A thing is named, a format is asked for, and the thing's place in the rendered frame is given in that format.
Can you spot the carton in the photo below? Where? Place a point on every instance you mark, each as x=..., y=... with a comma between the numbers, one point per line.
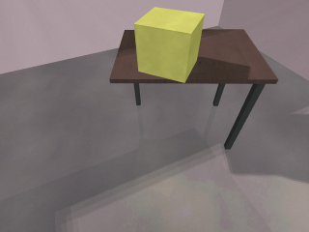
x=167, y=42

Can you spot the table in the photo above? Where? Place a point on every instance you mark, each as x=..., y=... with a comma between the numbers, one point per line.
x=225, y=56

